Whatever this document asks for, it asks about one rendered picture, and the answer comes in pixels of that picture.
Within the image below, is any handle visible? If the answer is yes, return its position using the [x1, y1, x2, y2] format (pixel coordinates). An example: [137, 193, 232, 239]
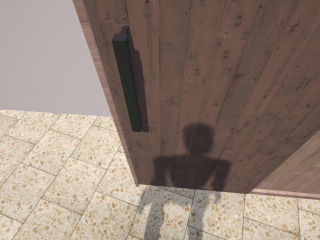
[112, 25, 142, 132]

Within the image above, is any wardrobe door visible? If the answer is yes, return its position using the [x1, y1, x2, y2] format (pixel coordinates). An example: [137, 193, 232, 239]
[83, 0, 320, 194]
[255, 130, 320, 195]

